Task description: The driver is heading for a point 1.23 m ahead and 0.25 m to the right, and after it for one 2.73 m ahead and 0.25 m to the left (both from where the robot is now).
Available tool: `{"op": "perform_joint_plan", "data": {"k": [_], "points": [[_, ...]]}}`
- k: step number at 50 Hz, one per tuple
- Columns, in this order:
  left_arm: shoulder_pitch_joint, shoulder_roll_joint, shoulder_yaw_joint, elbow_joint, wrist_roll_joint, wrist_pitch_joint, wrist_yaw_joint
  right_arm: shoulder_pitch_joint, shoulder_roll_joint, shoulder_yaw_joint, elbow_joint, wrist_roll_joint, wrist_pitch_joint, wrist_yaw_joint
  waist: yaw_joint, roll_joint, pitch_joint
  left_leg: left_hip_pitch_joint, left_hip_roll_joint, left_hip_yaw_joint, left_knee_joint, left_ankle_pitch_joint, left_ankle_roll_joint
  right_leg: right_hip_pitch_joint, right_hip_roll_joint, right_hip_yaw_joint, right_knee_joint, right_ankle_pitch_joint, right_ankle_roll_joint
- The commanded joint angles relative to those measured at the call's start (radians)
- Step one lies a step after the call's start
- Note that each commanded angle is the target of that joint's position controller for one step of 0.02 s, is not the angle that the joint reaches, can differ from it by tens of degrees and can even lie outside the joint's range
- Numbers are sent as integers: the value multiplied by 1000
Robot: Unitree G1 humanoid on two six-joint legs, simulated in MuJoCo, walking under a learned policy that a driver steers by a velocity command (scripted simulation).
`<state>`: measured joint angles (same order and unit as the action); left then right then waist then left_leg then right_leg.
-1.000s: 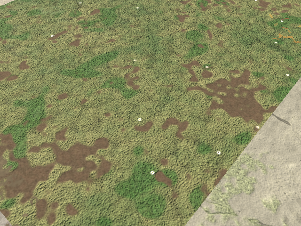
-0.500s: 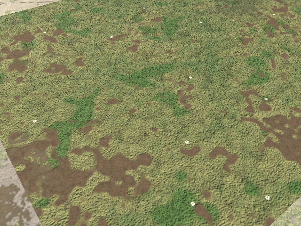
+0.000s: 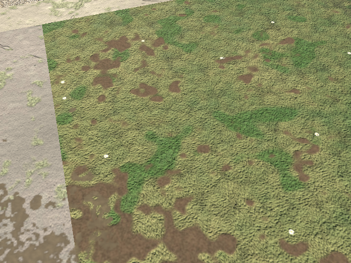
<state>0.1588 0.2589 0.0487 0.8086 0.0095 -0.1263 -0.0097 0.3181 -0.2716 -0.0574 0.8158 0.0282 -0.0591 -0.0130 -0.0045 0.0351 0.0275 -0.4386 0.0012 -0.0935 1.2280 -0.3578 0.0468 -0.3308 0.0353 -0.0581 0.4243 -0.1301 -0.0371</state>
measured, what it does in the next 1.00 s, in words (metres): walks ahead: left foot, then right foot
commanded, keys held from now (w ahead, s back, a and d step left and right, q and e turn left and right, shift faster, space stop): w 0.36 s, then w+e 0.64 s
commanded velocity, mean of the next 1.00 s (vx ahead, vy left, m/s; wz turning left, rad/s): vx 0.50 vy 0.00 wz -0.15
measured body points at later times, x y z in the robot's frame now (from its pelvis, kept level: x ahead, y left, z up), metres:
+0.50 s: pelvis +0.26 +0.08 +0.00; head +0.29 +0.10 +0.45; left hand +0.32 +0.35 -0.14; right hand +0.40 -0.18 -0.10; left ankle +0.30 +0.17 -0.74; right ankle +0.20 -0.08 -0.64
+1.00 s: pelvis +0.53 +0.02 -0.02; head +0.57 +0.01 +0.43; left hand +0.76 +0.23 -0.12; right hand +0.52 -0.26 -0.15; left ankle +0.37 +0.18 -0.63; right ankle +0.59 -0.06 -0.74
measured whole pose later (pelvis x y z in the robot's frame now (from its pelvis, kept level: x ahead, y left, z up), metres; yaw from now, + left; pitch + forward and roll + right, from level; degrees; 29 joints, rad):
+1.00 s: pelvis +0.53 +0.02 -0.02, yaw -15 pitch +2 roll +0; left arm 0.12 0.27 0.07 0.72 -0.02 -0.06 -0.05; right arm 0.30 -0.27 -0.05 0.84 0.02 -0.10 -0.01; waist -0.02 0.00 0.06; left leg -0.24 0.04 0.03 1.19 -0.47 -0.01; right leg -0.47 0.08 -0.05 0.63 -0.20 -0.12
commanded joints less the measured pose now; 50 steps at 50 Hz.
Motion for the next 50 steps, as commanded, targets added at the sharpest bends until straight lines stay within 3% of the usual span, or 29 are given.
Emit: {"op": "perform_joint_plan", "data": {"k": [1,4,6,9,13,15,16,17,18,19,20,21,22,23,25,28,32,37,40,42,44,45,46,47,48,49,50], "points": [[53,78,20,-6,0,-14,-11,50,-22,-8,-65,3,-2,4,-7,-104,-49,-161,104,-29,-28,47,4,156,-268,289,-271,7,-187],[77,124,33,24,-12,-21,-13,-42,-14,3,-109,-17,0,3,-5,-80,-11,-223,130,-10,-188,118,-10,149,-285,227,-317,88,-219],[88,145,38,32,-17,-13,-9,-103,-16,10,-129,-23,-11,12,8,-73,-10,-230,140,14,-315,227,-15,170,-273,177,-322,121,-210],[122,168,38,46,-27,3,-5,-209,-14,20,-153,-16,-24,26,46,-86,5,-163,111,71,-498,340,-22,161,-238,97,-303,137,-174],[195,191,39,81,-41,24,-7,-310,-41,16,-200,-5,-28,41,74,-110,23,-139,84,92,-620,301,-5,250,-286,112,-259,86,-148],[192,203,40,89,-45,38,-5,-296,-63,7,-207,-6,-31,47,46,-121,15,-80,61,112,-674,248,23,287,-308,116,-203,125,-129],[176,206,38,89,-45,44,-3,-229,-82,-6,-190,-12,-32,46,-2,-118,-19,29,32,137,-711,247,40,281,-290,91,-119,245,-109],[181,182,29,90,-39,48,0,-85,-127,-33,-144,-16,-31,39,-65,-95,-102,223,3,152,-729,243,65,244,-238,43,61,373,-81],[176,131,6,63,-16,44,3,106,-211,-62,-108,-24,-27,26,-140,17,-240,504,170,-43,-726,250,128,63,-178,-19,381,215,-33],[278,6,-32,42,-15,23,-3,159,-306,-78,-100,-32,-22,25,-84,284,-337,793,402,-513,-854,91,281,-336,-6,-1,738,-366,21],[242,108,-8,59,-42,5,-5,172,-204,-54,-101,-28,-29,29,-118,172,-337,762,411,-607,-925,21,272,-443,-35,157,881,-435,4],[169,153,8,34,-66,-1,-7,107,-158,-38,-107,-28,-36,30,-101,127,-215,658,385,-451,-926,85,229,-493,-79,168,899,-348,-16],[130,145,8,28,-59,4,-2,27,-123,-27,-117,-27,-40,33,-66,65,-161,537,341,-319,-943,177,199,-453,-126,150,856,-255,-15],[111,135,13,29,-42,14,2,-31,-88,-19,-120,-28,-44,37,-38,48,-108,439,299,-223,-979,230,179,-417,-153,152,799,-190,-10],[146,102,16,41,-42,47,2,-71,-61,-16,-108,-37,-60,40,8,67,-80,332,260,-105,-1043,306,160,-318,-173,163,753,-113,0],[126,69,18,30,-42,71,3,-49,-80,-27,-71,-46,-75,29,20,28,-35,313,254,16,-1081,443,159,-362,-158,192,700,-23,15],[35,55,20,-4,-33,71,-6,-29,-94,-33,-38,-46,-69,9,2,20,4,348,238,140,-1102,462,130,-414,-135,190,502,161,22],[-136,24,3,-78,-26,67,-36,39,-123,-40,6,-35,-53,-8,-64,0,65,438,261,234,-1098,477,106,-426,-129,89,294,235,-1],[-203,24,0,-129,-30,66,-56,70,-136,-45,27,-25,-30,-9,-79,4,81,543,290,265,-1037,565,97,-457,-117,36,241,138,-26],[-197,37,8,-153,-34,67,-68,48,-158,-49,23,-21,-16,-14,-51,28,56,566,293,296,-952,808,79,-379,-76,-21,220,42,-57],[-93,80,32,-149,-37,73,-68,25,-191,-57,12,-17,-1,-24,19,78,-31,568,287,317,-770,1147,59,-202,0,-81,232,-59,-99],[41,127,58,-121,-40,74,-62,4,-203,-59,7,-13,6,-27,96,77,-104,516,265,330,-590,1185,39,-15,38,-84,182,-39,-132],[206,198,94,-82,-35,80,-43,-7,-201,-55,-7,-12,1,-31,180,29,-188,327,221,333,-327,990,-2,281,17,11,116,14,-177],[247,309,115,-72,-34,84,-22,78,-50,-12,-50,-54,-23,-14,90,-251,-265,-120,59,293,49,16,-63,647,-254,484,111,35,-322],[266,289,101,-101,-26,71,-24,43,-66,0,-85,-19,-73,3,103,-229,-443,-309,-60,37,252,-247,-70,787,-394,933,-89,-121,-457],[249,215,83,-95,-17,63,-25,-82,-127,-17,-115,18,-100,15,141,-140,-325,-410,7,-27,243,-154,-41,724,-356,794,-126,-92,-383],[186,171,72,-102,-27,56,-24,-114,-123,-12,-128,17,-109,13,100,-78,-211,-398,53,-16,150,-62,-23,570,-311,644,-124,-25,-337]]}}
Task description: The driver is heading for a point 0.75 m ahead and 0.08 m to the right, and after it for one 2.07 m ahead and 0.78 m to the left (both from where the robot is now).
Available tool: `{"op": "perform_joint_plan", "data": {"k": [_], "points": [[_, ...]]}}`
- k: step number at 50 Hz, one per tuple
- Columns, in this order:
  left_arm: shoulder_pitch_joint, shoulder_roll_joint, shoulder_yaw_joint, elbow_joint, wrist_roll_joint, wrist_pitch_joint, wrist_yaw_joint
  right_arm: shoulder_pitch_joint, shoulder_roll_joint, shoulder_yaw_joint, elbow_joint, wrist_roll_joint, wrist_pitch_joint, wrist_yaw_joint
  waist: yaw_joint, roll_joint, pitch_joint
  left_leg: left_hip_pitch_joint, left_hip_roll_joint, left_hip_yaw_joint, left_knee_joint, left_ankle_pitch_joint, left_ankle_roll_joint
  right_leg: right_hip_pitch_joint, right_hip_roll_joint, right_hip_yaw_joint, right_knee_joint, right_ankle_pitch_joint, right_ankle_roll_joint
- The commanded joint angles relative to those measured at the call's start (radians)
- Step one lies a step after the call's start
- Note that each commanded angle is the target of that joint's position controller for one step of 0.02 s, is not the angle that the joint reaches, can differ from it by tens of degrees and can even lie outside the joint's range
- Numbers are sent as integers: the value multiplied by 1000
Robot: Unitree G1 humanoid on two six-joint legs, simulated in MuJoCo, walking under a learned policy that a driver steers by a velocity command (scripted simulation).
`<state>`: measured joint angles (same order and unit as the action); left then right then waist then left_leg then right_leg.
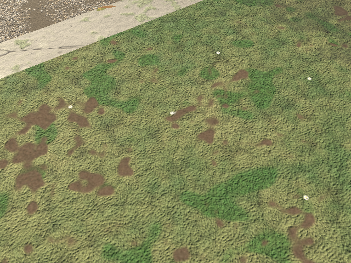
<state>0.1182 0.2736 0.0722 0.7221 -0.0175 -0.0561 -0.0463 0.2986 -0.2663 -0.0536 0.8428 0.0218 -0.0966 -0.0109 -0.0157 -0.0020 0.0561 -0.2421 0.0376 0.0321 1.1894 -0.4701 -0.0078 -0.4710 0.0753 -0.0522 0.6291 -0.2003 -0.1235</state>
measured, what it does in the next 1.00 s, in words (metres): walks ahead, turning right: left foot, then right foot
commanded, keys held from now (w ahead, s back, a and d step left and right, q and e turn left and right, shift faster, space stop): w+e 0.46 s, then w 0.44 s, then w+q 0.10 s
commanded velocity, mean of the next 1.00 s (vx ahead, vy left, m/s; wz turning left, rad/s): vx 0.50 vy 0.00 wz -0.38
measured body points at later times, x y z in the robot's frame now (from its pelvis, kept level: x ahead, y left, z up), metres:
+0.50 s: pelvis +0.28 +0.03 +0.01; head +0.31 +0.03 +0.46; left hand +0.43 +0.28 -0.11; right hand +0.39 -0.27 -0.07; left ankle +0.38 +0.12 -0.72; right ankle +0.13 -0.06 -0.63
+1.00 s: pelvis +0.50 -0.11 +0.02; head +0.52 -0.13 +0.46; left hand +0.76 +0.06 -0.07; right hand +0.44 -0.38 -0.12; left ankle +0.46 +0.08 -0.63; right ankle +0.52 -0.21 -0.72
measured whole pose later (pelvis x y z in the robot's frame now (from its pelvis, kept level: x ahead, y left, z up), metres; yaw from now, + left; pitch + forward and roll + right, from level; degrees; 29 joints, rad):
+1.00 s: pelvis +0.50 -0.11 +0.02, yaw -22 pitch +2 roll +1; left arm 0.16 0.26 0.04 0.66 0.00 -0.07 -0.03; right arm 0.33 -0.30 -0.05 0.86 0.03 -0.08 0.01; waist -0.03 0.02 0.02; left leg -0.37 0.04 -0.03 1.12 -0.42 0.02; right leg -0.37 0.01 -0.05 0.52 -0.19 -0.05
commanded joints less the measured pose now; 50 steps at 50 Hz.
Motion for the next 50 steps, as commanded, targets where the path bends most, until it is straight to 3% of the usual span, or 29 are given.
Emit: {"op": "perform_joint_plan", "data": {"k": [1,2,5,7,11,14,16,18,19,20,21,22,23,24,25,26,28,30,34,38,41,43,44,45,46,47,48,49,50], "points": [[145,123,37,-34,-3,-17,12,-95,-126,-20,-142,-1,-69,2,57,26,-165,-527,54,-132,97,98,26,544,-305,531,-338,143,-215],[97,93,27,-53,3,-18,15,-78,-141,-30,-138,-21,-56,-2,20,20,-137,-451,78,-134,35,129,17,433,-272,462,-360,222,-201],[94,116,32,-64,4,-23,27,-60,-110,-30,-153,-37,-20,-2,-16,-1,-103,-376,85,-106,-89,175,-25,277,-233,384,-403,343,-201],[124,147,40,-58,3,-22,41,-128,-86,-21,-182,-43,-11,-5,-1,-13,-77,-383,68,-84,-216,270,-51,222,-202,328,-410,374,-185],[188,154,42,-44,-8,-6,55,-283,-54,-4,-219,-34,-17,6,67,-68,-68,-301,-4,-66,-536,525,-55,191,-135,284,-370,253,-112],[235,156,42,-31,-13,3,57,-350,-80,-10,-245,-17,-27,21,94,-90,-70,-273,-32,-86,-636,537,-46,249,-168,364,-322,169,-99],[244,151,41,-30,-13,8,61,-350,-110,-22,-252,-15,-38,29,83,-101,-75,-255,-40,-107,-690,475,-25,316,-196,436,-266,130,-86],[218,151,43,-39,-9,13,64,-284,-131,-36,-241,-12,-48,31,38,-134,-86,-166,-45,-100,-727,407,9,338,-202,481,-203,155,-65],[200,128,35,-49,-7,13,63,-195,-150,-50,-221,-18,-53,25,-11,-131,-127,-30,-38,-90,-765,418,38,316,-162,463,-119,208,-38],[183,74,15,-70,4,8,58,-57,-196,-65,-208,-36,-57,17,-78,-70,-248,211,93,-201,-739,398,102,219,-109,398,110,156,-1],[308,12,-5,-93,-15,-2,59,75,-283,-88,-181,-56,-47,12,-57,206,-405,593,330,-600,-777,236,264,-126,36,250,457,-181,76],[333,79,-2,-89,-26,-5,60,89,-222,-77,-171,-30,-39,19,-54,304,-399,613,407,-840,-860,8,297,-303,-14,244,636,-387,92],[254,157,19,-85,-26,1,59,40,-145,-56,-187,-22,-31,15,-76,178,-254,491,366,-711,-883,-52,252,-356,-64,247,705,-300,100],[186,155,19,-97,-11,6,59,-1,-120,-45,-189,-27,-21,13,-68,97,-167,363,316,-573,-893,36,217,-335,-96,207,704,-222,105],[145,135,18,-111,2,6,56,-33,-100,-36,-178,-32,-16,16,-48,67,-95,242,269,-476,-921,142,210,-310,-118,199,653,-173,106],[141,115,19,-113,2,7,51,-51,-83,-28,-170,-37,-17,18,-21,83,-66,165,233,-401,-949,212,200,-265,-141,199,608,-143,102],[167,71,10,-105,-7,12,44,-57,-81,-28,-151,-32,-24,24,6,110,-53,89,198,-308,-993,291,209,-205,-150,172,536,-128,103],[133,52,1,-115,1,14,43,-47,-112,-36,-129,-25,-31,27,11,96,-43,79,202,-250,-1023,381,232,-215,-158,156,436,-88,111],[23,28,-19,-131,9,-4,29,-31,-157,-45,-96,-12,-20,24,-18,71,-44,96,182,-139,-1039,481,222,-175,-174,102,180,104,117],[-99,35,-21,-160,-3,-15,14,43,-188,-48,-55,3,-3,25,-65,82,-25,132,188,-100,-1019,464,199,-105,-142,57,9,169,113],[-129,60,-13,-181,-6,-20,6,65,-206,-51,-30,12,14,23,-54,101,-14,202,230,-115,-975,500,180,-75,-123,46,-66,93,76],[-10,95,9,-149,4,-21,10,45,-212,-48,-23,17,24,18,30,96,-76,198,203,-68,-829,725,146,128,-77,3,-143,95,37],[136,144,35,-104,10,-19,19,53,-182,-36,-20,11,24,15,94,72,-170,132,151,-16,-642,793,114,346,-77,14,-146,108,6],[324,232,58,-77,22,-12,34,48,-120,-8,-53,-23,19,12,162,-81,-323,-87,89,38,-295,496,64,642,-301,276,-127,154,-68],[334,284,61,-72,24,-11,30,144,-35,18,-69,-13,-1,17,97,-310,-410,-435,-63,-37,-8,-103,25,853,-483,714,-264,-51,-207],[324,190,39,-74,16,-16,27,77,-144,-8,-57,12,-12,21,136,-171,-337,-541,-15,-143,99,-97,35,786,-465,705,-310,-151,-176],[266,155,25,-74,12,-21,26,9,-169,-18,-80,27,-15,25,119,-137,-218,-574,23,-135,95,1,48,670,-435,553,-325,-103,-138],[200,124,14,-76,14,-24,23,-20,-154,-17,-79,18,-10,21,83,-77,-161,-533,63,-119,51,87,43,549,-390,445,-352,-22,-114],[150,94,7,-76,18,-29,19,-28,-146,-21,-78,4,0,19,54,-79,-110,-498,86,-123,1,147,35,457,-353,363,-388,35,-101]]}}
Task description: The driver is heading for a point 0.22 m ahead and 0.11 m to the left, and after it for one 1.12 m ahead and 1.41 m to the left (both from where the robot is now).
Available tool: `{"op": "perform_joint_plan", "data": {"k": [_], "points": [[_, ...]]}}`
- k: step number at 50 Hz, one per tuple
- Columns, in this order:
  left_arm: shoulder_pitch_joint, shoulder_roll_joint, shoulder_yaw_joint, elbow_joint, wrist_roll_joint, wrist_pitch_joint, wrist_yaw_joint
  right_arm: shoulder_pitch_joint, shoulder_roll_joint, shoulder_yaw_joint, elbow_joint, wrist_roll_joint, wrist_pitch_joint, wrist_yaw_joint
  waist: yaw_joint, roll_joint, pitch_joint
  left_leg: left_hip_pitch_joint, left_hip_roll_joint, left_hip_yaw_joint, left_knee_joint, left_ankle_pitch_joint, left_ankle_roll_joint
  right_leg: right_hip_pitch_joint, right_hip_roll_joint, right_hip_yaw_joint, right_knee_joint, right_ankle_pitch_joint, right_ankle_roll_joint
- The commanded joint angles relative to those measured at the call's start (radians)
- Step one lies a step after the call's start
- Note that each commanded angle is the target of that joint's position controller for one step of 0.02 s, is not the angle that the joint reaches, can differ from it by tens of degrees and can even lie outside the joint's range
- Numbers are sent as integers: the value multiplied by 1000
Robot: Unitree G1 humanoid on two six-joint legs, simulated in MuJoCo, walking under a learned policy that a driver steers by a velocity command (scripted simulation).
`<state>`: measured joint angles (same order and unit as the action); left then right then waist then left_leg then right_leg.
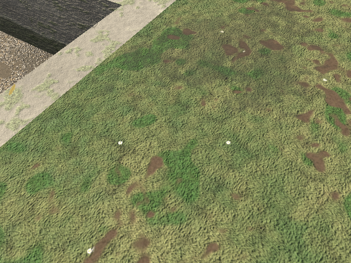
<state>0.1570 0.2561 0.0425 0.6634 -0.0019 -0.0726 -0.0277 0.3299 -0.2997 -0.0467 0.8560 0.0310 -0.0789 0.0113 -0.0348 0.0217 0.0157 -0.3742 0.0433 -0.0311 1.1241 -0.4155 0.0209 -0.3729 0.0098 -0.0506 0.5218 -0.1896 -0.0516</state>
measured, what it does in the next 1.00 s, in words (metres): walks ahead, turning left: left foot, then right foot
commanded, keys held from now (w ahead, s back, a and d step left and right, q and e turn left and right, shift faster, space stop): w+q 1.00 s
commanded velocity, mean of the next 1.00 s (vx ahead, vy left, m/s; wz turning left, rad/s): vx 0.50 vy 0.00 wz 0.49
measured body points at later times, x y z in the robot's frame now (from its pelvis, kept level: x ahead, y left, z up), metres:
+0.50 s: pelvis +0.26 +0.07 -0.02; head +0.31 +0.08 +0.43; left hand +0.24 +0.35 -0.14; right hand +0.51 -0.14 -0.11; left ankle +0.34 +0.16 -0.73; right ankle +0.10 -0.10 -0.65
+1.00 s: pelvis +0.55 +0.12 -0.01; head +0.57 +0.13 +0.44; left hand +0.58 +0.44 -0.08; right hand +0.75 -0.09 -0.12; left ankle +0.37 +0.16 -0.66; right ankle +0.67 +0.06 -0.73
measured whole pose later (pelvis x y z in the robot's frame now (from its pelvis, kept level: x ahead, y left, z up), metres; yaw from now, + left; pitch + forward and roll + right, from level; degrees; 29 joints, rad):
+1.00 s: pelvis +0.55 +0.12 -0.01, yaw +33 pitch +2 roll -1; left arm 0.11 0.26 0.05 0.68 0.01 -0.12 -0.02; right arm 0.35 -0.30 -0.06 0.72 0.03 -0.02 -0.01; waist -0.04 0.03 0.00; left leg -0.31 -0.08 -0.15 1.09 -0.48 0.03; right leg -0.41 0.04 0.00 0.53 -0.17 -0.02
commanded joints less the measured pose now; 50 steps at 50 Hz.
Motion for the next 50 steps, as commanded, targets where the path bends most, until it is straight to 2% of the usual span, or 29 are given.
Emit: {"op": "perform_joint_plan", "data": {"k": [1,3,6,11,16,17,19,20,21,22,23,24,25,26,27,28,30,32,35,37,39,42,44,45,46,47,48,49,50], "points": [[84,98,35,-13,9,-21,0,-32,-99,-29,-82,-4,-4,-2,43,-126,-58,-306,97,-70,48,137,-1,294,-268,301,-315,66,-162],[73,98,40,8,13,-41,2,-13,-63,-26,-73,0,20,-5,19,-114,-39,-277,93,-76,30,188,-17,235,-259,213,-361,162,-163],[96,115,49,45,21,-50,15,-69,-48,-27,-94,-5,31,-9,25,-77,-1,-350,80,-108,-60,300,-35,248,-258,107,-383,279,-157],[119,143,55,81,13,-42,33,-207,-18,-14,-138,-13,24,17,72,-66,43,-330,60,-34,-334,517,-23,284,-236,-42,-404,293,-113],[193,174,67,131,-5,-9,42,-340,-8,-5,-220,-11,23,49,116,-57,85,-382,44,40,-471,426,23,457,-291,-97,-338,390,-96],[190,182,69,134,-9,0,44,-344,-13,-8,-234,-10,23,56,107,-66,78,-364,30,62,-485,378,38,481,-298,-111,-302,476,-87],[169,214,77,129,-12,15,53,-298,-44,-24,-245,-9,28,62,64,-107,18,-243,-34,127,-485,273,77,506,-296,-140,-174,815,-63],[159,227,80,125,-13,24,59,-217,-72,-40,-233,-8,31,60,15,-125,-34,-134,-75,152,-484,227,101,501,-288,-152,-51,958,-51],[139,232,78,121,-17,30,63,-71,-120,-68,-200,-6,33,52,-69,-112,-109,78,-115,154,-547,270,137,430,-258,-173,145,963,-24],[146,211,68,105,-8,22,68,89,-199,-102,-165,-8,42,30,-141,-32,-199,387,-42,-4,-585,305,189,201,-214,-172,433,695,19],[246,50,19,53,27,-7,48,71,-302,-116,-169,-3,38,20,-13,239,-271,726,222,-566,-651,199,373,-269,1,-96,797,-316,86],[160,115,22,41,-6,-51,31,110,-236,-95,-194,-12,25,21,-82,141,-415,805,293,-819,-793,103,424,-387,31,145,918,-407,71],[60,160,34,8,-42,-71,21,80,-179,-81,-187,-19,16,22,-98,90,-281,725,262,-667,-814,160,366,-464,-23,164,896,-315,48],[38,150,28,1,-33,-82,25,17,-150,-72,-195,-12,11,21,-54,9,-181,570,216,-537,-814,246,327,-439,-67,155,803,-227,35],[32,152,34,10,-6,-81,32,-53,-120,-63,-209,-12,11,19,-9,-28,-118,425,178,-448,-825,348,301,-378,-97,147,714,-183,41],[51,164,42,13,6,-70,34,-94,-94,-53,-229,-24,11,15,27,-15,-97,327,151,-393,-849,434,293,-304,-118,152,669,-153,48],[75,147,43,12,15,-44,33,-112,-102,-55,-238,-25,8,9,58,0,-76,224,129,-348,-883,515,300,-250,-122,136,594,-131,76],[41,119,34,-1,21,-29,37,-92,-126,-60,-228,-21,6,-3,56,0,-49,144,101,-281,-897,566,292,-241,-111,111,488,-67,106],[-81,85,18,-31,21,-28,34,-53,-145,-66,-212,-12,15,-19,11,31,-25,93,36,-213,-884,502,236,-200,-70,96,245,151,123],[-151,79,14,-45,12,-34,25,-21,-147,-67,-201,-9,23,-24,-22,53,-26,87,22,-219,-867,425,208,-144,-32,90,112,255,124],[-198,94,18,-61,0,-40,16,14,-152,-68,-187,-5,29,-25,-41,65,-24,118,43,-269,-842,368,199,-122,-13,103,48,273,119],[-204,133,34,-69,-5,-54,5,30,-140,-66,-180,-3,37,-29,-29,85,-28,216,79,-370,-759,320,183,-102,-4,135,-26,185,88],[-121,153,49,-50,-8,-65,7,3,-132,-66,-189,-6,42,-31,24,114,-43,227,74,-403,-686,353,159,8,-1,121,-71,131,51],[-27,178,63,-30,1,-69,13,-8,-100,-55,-198,-10,41,-29,72,106,-101,196,29,-373,-581,396,129,163,-27,127,-91,134,18],[120,231,79,-19,18,-72,22,-9,-42,-33,-219,-23,36,-24,135,8,-233,79,-31,-290,-315,283,90,415,-192,279,-75,83,-48],[211,305,97,19,28,-57,19,132,8,-15,-245,4,28,-25,77,-328,-351,-275,-165,-155,0,-160,21,728,-413,736,-156,-127,-216],[200,218,81,10,2,-52,14,132,-94,-31,-221,13,27,-28,96,-262,-293,-411,-81,-168,145,-161,6,702,-436,846,-209,-359,-212],[160,157,63,-1,-1,-45,19,25,-150,-47,-229,5,33,-28,124,-163,-165,-443,-47,-152,186,-64,-3,586,-391,689,-224,-344,-165],[112,140,54,-5,8,-37,21,-30,-144,-49,-240,-7,39,-29,109,-97,-94,-414,-14,-119,175,9,-9,467,-347,556,-236,-216,-136]]}}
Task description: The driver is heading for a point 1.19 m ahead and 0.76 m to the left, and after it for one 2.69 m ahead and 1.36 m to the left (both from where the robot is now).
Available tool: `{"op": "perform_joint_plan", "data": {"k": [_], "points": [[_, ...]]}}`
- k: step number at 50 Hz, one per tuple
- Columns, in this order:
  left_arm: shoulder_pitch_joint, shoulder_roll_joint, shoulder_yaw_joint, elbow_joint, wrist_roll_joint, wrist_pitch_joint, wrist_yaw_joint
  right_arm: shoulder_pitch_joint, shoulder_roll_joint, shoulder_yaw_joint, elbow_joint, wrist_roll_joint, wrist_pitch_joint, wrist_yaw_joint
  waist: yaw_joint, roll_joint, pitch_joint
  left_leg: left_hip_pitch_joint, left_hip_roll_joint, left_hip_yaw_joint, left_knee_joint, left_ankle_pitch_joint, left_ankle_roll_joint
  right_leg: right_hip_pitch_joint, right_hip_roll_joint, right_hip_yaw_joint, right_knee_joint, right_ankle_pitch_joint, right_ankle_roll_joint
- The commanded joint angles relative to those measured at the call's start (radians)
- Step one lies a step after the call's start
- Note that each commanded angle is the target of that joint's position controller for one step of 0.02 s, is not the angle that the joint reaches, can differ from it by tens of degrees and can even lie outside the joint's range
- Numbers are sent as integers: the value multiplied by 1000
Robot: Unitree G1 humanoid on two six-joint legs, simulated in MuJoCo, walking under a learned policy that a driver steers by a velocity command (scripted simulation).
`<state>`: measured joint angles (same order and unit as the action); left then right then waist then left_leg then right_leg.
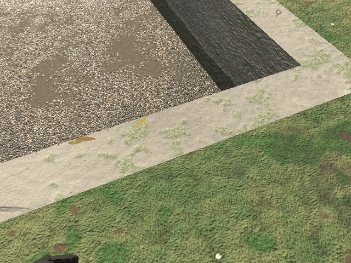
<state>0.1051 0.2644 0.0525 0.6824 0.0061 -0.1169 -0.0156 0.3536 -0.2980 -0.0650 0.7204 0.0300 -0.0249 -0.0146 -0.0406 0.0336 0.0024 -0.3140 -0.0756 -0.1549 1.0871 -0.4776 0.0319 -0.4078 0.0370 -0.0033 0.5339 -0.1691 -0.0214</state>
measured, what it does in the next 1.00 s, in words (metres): walks ahead, turning left: left foot, then right foot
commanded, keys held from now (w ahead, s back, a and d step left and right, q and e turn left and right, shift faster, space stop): w+q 0.90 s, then w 0.10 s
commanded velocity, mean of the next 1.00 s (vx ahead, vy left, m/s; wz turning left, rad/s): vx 0.50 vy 0.00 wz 0.59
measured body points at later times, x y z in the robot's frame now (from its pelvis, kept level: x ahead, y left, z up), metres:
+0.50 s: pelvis +0.25 +0.08 -0.01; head +0.29 +0.10 +0.44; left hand +0.21 +0.37 -0.14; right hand +0.53 -0.11 -0.08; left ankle +0.32 +0.18 -0.73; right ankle +0.11 -0.12 -0.65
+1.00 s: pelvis +0.53 +0.14 -0.01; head +0.54 +0.15 +0.44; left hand +0.54 +0.46 -0.09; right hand +0.73 -0.06 -0.12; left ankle +0.35 +0.18 -0.65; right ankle +0.65 +0.09 -0.73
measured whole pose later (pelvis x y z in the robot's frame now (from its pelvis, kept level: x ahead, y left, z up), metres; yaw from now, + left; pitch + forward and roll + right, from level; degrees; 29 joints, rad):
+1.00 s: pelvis +0.53 +0.14 -0.01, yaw +35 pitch +2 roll -1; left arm 0.11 0.26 0.05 0.70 0.00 -0.10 -0.03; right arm 0.37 -0.29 -0.05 0.72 0.04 -0.01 -0.03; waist -0.04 0.03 0.00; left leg -0.35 -0.08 -0.16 1.16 -0.51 0.03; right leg -0.43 0.04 0.00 0.58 -0.18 -0.02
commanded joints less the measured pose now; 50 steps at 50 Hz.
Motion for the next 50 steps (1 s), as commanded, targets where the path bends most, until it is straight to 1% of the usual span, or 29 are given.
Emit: {"op": "perform_joint_plan", "data": {"k": [1,3,6,10,13,17,19,20,21,22,23,24,25,26,27,28,30,32,36,37,39,42,44,45,46,47,48,49,50], "points": [[134,111,37,-16,3,12,10,-89,-133,-33,-118,-15,-15,1,99,-101,-25,-456,130,9,170,119,-24,411,-334,413,-270,-127,-158],[116,94,30,-2,7,8,12,-76,-94,-31,-123,-1,-7,12,66,-148,-1,-387,168,30,118,162,-23,317,-286,279,-318,-24,-144],[126,124,41,29,-1,-2,11,-109,-54,-21,-144,-5,5,16,60,-129,17,-411,185,50,39,206,-38,293,-295,171,-366,90,-171],[131,160,51,59,-1,6,15,-178,-42,-13,-157,-7,1,29,76,-103,21,-424,192,71,-144,382,-46,338,-289,31,-376,216,-162],[158,182,54,82,-7,17,20,-277,-24,-3,-179,-7,-9,48,113,-94,48,-378,176,125,-307,492,-31,357,-278,-60,-372,237,-137],[199,218,64,112,-27,37,20,-355,-34,-5,-219,-2,-9,71,124,-99,79,-350,152,180,-424,424,11,451,-316,-116,-335,326,-112],[192,249,73,113,-37,49,25,-320,-66,-22,-223,-10,-4,74,82,-126,41,-250,96,232,-449,320,53,490,-319,-158,-221,640,-92],[188,264,78,112,-41,56,29,-247,-95,-38,-210,-12,1,72,33,-138,-9,-144,55,260,-462,280,79,491,-312,-180,-99,800,-80],[173,258,74,108,-45,62,34,-90,-138,-66,-168,-10,4,64,-58,-117,-88,74,10,273,-527,337,116,425,-283,-212,100,841,-54],[187,218,57,94,-23,59,38,89,-209,-100,-122,-6,14,45,-134,-36,-179,392,73,131,-540,359,166,186,-246,-211,392,587,-12],[275,69,8,29,19,35,23,50,-329,-111,-130,3,6,37,0,255,-256,697,342,-445,-625,198,344,-269,-46,-142,751,-372,46],[182,144,15,19,-12,-2,10,85,-249,-85,-162,-4,-12,43,-77,149,-393,740,405,-682,-769,59,384,-371,-27,90,865,-425,34],[86,192,28,-13,-48,-19,2,56,-194,-67,-145,-14,-26,47,-86,92,-247,649,378,-539,-790,135,330,-445,-70,95,851,-324,17],[73,176,20,-16,-39,-29,7,2,-173,-59,-143,-11,-34,47,-43,23,-158,502,335,-418,-789,238,299,-410,-110,90,763,-236,9],[75,176,23,-5,-12,-29,14,-67,-146,-50,-152,-13,-34,45,1,-12,-104,369,297,-329,-794,351,274,-345,-138,89,680,-188,17],[96,184,30,1,-2,-19,14,-109,-124,-41,-166,-24,-36,41,38,5,-84,275,268,-273,-814,441,265,-274,-158,96,634,-155,24],[113,168,29,5,6,3,13,-129,-125,-40,-164,-25,-40,34,64,14,-68,179,251,-232,-845,533,276,-220,-156,82,566,-131,51],[78,138,20,-4,14,18,15,-108,-140,-43,-145,-21,-42,20,62,4,-41,104,225,-172,-857,579,273,-210,-141,63,471,-70,80],[-86,86,-2,-43,11,17,4,-54,-156,-48,-110,-11,-32,1,1,31,-3,44,157,-102,-842,479,213,-153,-85,52,166,206,95],[-118,83,-2,-50,4,15,1,-31,-152,-47,-99,-5,-28,0,-13,33,-7,41,150,-104,-826,459,197,-119,-63,49,111,252,93],[-157,99,1,-68,1,6,-8,14,-160,-49,-71,0,-16,-6,-31,39,4,41,158,-139,-784,430,188,-76,-37,51,45,296,82],[-140,132,19,-75,-9,2,-14,31,-135,-40,-58,-1,-7,-11,-13,75,-12,114,189,-237,-676,396,179,-42,-22,75,-7,181,47],[-56,144,37,-56,-10,-12,-13,-1,-123,-36,-68,-1,4,-17,42,102,-34,129,170,-273,-585,420,156,68,-13,58,-54,132,11],[37,171,49,-44,2,-16,-6,-6,-86,-22,-75,-1,4,-19,88,91,-101,97,118,-232,-447,434,118,223,-72,94,-69,185,-29],[178,236,64,-30,26,-18,-2,44,-20,2,-89,-21,3,-22,114,-64,-245,-58,41,-130,-131,220,62,501,-268,276,-25,288,-105],[277,282,79,24,9,2,-12,221,-5,10,-91,14,-7,-17,55,-390,-397,-344,-47,-47,145,-181,8,752,-466,730,-122,12,-282],[263,187,59,12,-22,14,-16,177,-100,-9,-72,21,-5,-21,90,-246,-294,-472,27,-58,256,-120,-5,690,-451,800,-203,-338,-264],[221,126,41,9,-22,24,-9,45,-135,-20,-83,16,3,-25,120,-152,-140,-519,57,-25,292,-25,-8,552,-402,668,-229,-418,-225],[167,112,28,1,-7,31,-4,-28,-129,-21,-99,-4,9,-31,111,-92,-50,-498,80,-1,284,41,-12,405,-360,562,-246,-346,-206]]}}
